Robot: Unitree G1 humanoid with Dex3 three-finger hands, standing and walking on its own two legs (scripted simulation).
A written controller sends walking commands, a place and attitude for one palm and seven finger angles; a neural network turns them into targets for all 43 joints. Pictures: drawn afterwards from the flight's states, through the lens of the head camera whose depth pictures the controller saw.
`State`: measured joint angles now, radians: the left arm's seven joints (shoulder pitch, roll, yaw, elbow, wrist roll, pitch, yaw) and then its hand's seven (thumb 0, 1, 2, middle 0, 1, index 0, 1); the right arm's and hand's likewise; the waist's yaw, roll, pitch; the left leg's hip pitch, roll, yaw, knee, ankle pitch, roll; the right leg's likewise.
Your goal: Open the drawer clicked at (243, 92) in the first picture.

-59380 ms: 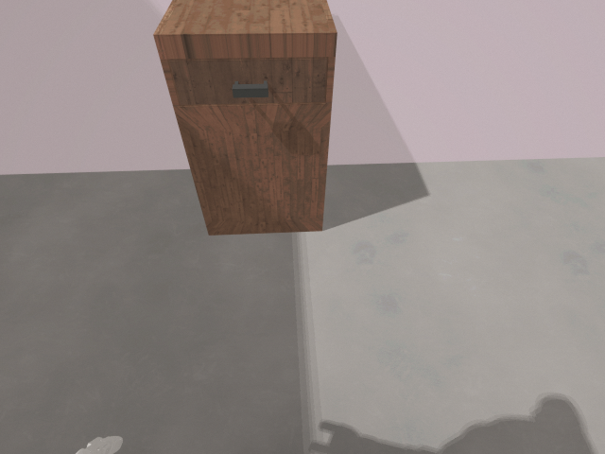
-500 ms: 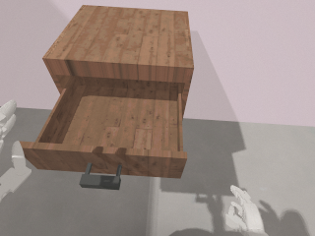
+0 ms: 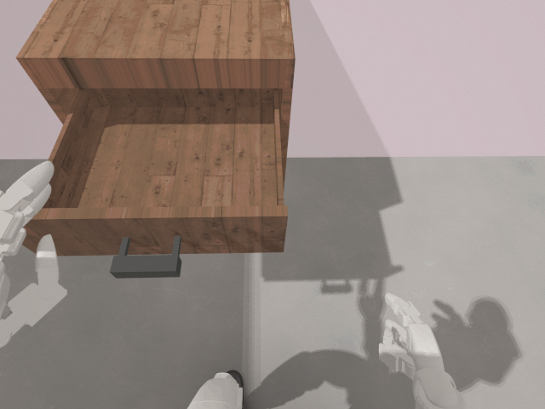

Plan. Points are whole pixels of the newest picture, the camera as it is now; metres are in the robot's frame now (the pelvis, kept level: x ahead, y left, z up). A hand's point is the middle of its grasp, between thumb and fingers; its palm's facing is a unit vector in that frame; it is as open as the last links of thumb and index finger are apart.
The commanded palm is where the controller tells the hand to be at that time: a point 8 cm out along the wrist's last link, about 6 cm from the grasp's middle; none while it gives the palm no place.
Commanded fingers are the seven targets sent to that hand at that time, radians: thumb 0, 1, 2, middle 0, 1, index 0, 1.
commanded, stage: step back with the hand held close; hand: left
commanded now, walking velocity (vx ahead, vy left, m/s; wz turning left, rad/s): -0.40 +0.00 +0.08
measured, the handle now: (149, 254) +0.34 +0.23 -0.06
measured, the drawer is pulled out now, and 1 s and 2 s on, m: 0.30 0.30 0.30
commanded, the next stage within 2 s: stop stepping back and stand still in 0.16 s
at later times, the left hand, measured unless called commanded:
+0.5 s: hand out of the picture +0.04 +0.20 +0.17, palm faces +0.39 -0.79 -0.47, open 7.4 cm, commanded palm -0.01 +0.25 +0.18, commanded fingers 0.00 0.90 0.90 -0.20 -0.30 -0.20 -0.30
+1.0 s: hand out of the picture -0.02 +0.20 +0.16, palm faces +0.46 -0.79 -0.42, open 7.4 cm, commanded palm -0.08 +0.24 +0.18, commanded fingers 0.00 0.90 0.90 -0.20 -0.30 -0.20 -0.30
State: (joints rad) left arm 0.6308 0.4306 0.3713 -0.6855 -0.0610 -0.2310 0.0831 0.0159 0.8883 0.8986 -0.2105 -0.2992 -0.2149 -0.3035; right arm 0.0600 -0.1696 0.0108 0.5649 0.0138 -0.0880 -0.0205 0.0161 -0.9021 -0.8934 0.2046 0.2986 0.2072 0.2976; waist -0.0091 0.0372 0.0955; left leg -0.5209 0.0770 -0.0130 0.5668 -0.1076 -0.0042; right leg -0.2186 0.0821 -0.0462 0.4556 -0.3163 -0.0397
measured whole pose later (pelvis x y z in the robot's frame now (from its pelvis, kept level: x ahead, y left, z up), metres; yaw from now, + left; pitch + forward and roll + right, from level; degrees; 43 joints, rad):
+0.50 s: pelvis -0.13 -0.04 +0.00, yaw +3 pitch +0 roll +1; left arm 0.67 0.39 0.36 -0.65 -0.05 -0.18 0.15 0.01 0.89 0.90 -0.21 -0.30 -0.22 -0.30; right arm 0.20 -0.16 0.02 0.59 0.02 -0.07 -0.05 0.02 -0.90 -0.89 0.20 0.30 0.21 0.30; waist 0.00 -0.01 0.02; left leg -0.45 0.00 -0.01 0.86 -0.38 0.00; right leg -0.31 0.01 -0.09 0.55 -0.25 -0.06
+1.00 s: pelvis -0.17 -0.05 +0.00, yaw +7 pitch -1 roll +1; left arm 0.64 0.34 0.32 -0.54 -0.02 -0.21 0.15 0.01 0.89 0.90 -0.21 -0.30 -0.22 -0.30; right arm 0.26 -0.21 -0.01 0.62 0.00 -0.10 -0.06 0.02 -0.90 -0.89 0.20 0.30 0.20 0.30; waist -0.02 -0.02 -0.01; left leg -0.25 0.00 0.03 0.51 -0.37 0.05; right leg -0.29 0.01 -0.10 0.49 -0.19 -0.06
